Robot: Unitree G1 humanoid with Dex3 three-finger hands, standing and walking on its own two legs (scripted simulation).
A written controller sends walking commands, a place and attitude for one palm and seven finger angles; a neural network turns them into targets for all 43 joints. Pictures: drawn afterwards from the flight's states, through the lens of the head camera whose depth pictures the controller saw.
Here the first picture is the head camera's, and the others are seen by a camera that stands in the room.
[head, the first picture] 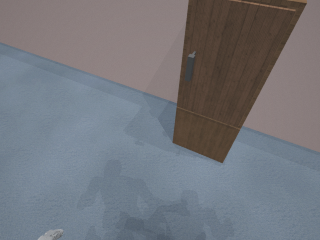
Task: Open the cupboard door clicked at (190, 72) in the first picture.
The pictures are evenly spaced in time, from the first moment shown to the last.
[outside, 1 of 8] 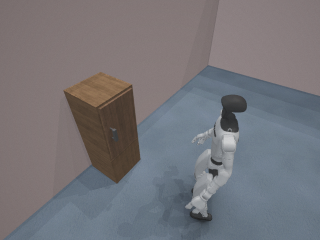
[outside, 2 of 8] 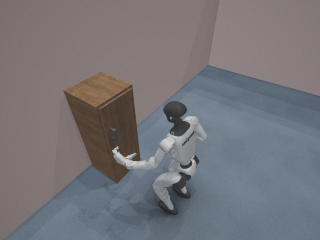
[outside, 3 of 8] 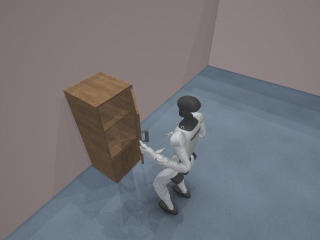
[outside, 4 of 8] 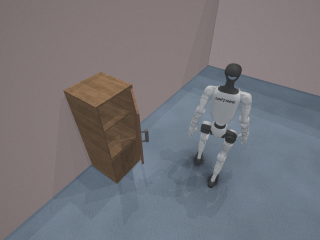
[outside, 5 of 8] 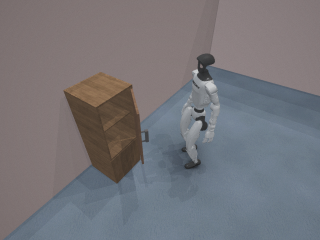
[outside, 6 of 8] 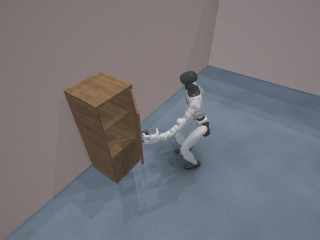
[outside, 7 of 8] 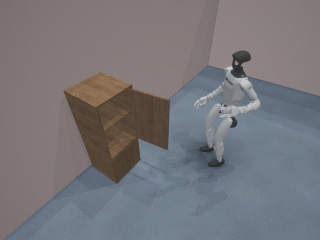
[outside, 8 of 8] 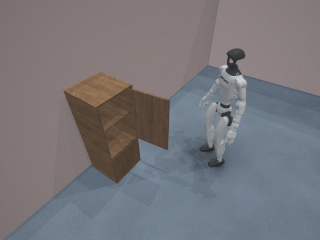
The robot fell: no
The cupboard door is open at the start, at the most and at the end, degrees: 0 98 98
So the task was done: yes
